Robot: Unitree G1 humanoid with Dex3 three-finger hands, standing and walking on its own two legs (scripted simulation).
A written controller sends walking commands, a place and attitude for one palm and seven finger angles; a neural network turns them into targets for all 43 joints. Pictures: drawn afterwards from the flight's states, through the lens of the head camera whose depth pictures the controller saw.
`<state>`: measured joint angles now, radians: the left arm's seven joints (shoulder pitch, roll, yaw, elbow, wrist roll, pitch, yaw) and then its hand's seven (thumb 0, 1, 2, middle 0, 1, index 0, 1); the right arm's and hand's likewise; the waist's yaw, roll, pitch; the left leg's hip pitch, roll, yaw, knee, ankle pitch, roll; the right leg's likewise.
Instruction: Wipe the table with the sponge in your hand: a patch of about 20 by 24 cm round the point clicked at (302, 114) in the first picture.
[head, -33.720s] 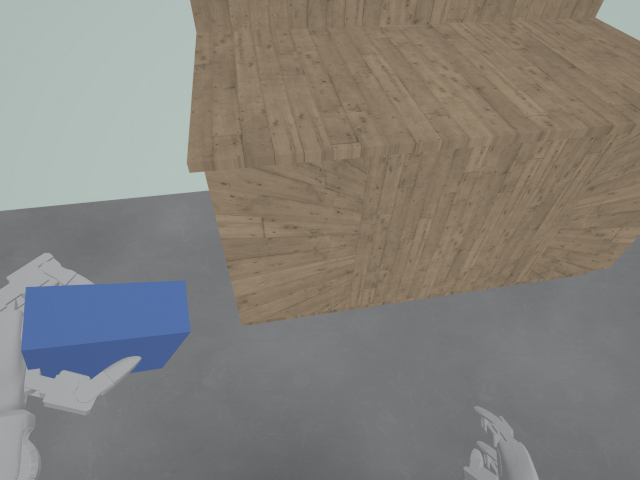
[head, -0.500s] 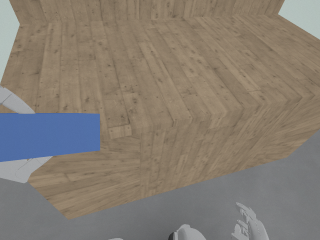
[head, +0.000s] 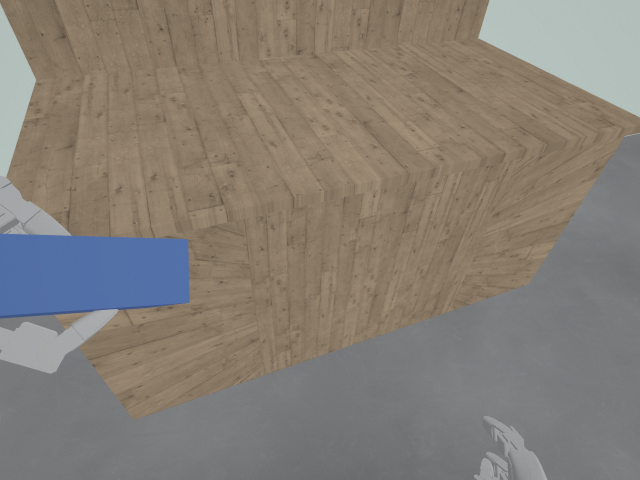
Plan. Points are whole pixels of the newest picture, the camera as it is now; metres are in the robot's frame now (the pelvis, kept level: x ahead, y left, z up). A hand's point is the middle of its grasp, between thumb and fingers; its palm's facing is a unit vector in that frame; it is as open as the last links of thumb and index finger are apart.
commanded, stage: stop stepping back and stand still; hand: left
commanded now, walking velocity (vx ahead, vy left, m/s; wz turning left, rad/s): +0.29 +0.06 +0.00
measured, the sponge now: (115, 280) +0.23 +0.19 +0.22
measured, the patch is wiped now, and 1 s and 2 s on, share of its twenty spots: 1.00 1.00 1.00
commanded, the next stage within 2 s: stand and wait in 0.88 s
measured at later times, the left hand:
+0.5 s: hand (6, 439) +0.10 +0.18 +0.26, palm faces +0.44 -0.81 -0.40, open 9.2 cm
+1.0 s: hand (22, 475) +0.08 +0.16 +0.25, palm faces +0.49 -0.78 -0.38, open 9.2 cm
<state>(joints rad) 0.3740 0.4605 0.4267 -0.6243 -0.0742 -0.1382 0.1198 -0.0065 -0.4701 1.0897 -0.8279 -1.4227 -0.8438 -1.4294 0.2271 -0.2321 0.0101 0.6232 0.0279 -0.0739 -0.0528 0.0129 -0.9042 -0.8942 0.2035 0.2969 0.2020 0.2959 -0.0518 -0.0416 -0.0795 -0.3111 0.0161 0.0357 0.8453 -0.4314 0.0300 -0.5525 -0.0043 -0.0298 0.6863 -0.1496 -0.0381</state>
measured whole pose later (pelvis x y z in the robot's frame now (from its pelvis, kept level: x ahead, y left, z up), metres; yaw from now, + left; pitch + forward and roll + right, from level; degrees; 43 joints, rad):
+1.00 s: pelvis -0.12 -0.08 +0.02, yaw +2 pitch -1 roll +1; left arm 0.37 0.41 0.40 -0.53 -0.06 -0.16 0.16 -0.01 -0.47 1.09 -0.83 -1.42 -0.84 -1.43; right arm 0.22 -0.26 -0.01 0.64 0.02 -0.10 -0.08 0.01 -0.91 -0.89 0.20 0.30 0.20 0.30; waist 0.00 0.02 -0.02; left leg -0.29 0.05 0.02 0.62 -0.33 0.01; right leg -0.35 0.01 -0.07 0.63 -0.26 -0.07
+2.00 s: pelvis -0.11 -0.04 +0.03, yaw +0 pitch +0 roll +0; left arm 0.43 0.38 0.37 -0.55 -0.06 -0.16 0.16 -0.01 -0.47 1.09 -0.83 -1.43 -0.84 -1.43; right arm 0.18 -0.22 0.03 0.63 0.00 -0.08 -0.06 0.01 -0.90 -0.89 0.20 0.30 0.20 0.30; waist 0.00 0.02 0.01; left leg -0.21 0.04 0.04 0.48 -0.26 -0.02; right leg -0.26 0.01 -0.04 0.44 -0.17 -0.02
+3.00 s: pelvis -0.10 -0.04 +0.03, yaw +0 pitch +0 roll +0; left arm 0.43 0.38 0.37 -0.56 -0.06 -0.16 0.15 -0.01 -0.47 1.08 -0.83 -1.43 -0.84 -1.43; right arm 0.16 -0.22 0.02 0.62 0.01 -0.07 -0.06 0.01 -0.90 -0.89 0.20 0.30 0.20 0.30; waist 0.01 0.03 0.01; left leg -0.20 0.04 0.03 0.48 -0.27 -0.02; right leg -0.25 0.01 -0.04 0.44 -0.18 -0.02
